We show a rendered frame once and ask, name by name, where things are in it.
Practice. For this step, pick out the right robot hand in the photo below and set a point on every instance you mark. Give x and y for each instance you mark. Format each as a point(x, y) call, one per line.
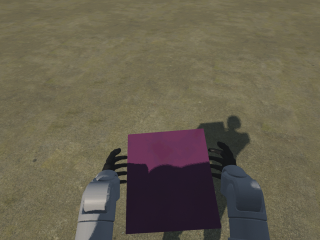
point(228, 158)

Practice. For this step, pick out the carton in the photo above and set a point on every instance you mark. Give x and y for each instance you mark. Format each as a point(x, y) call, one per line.
point(169, 183)

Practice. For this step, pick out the robot right forearm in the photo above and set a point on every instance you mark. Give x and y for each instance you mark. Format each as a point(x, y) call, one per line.
point(245, 205)

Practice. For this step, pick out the left robot hand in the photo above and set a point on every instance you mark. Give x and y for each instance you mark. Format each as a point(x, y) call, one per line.
point(110, 163)

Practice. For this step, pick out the robot left forearm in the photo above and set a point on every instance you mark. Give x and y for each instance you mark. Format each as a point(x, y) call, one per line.
point(98, 207)

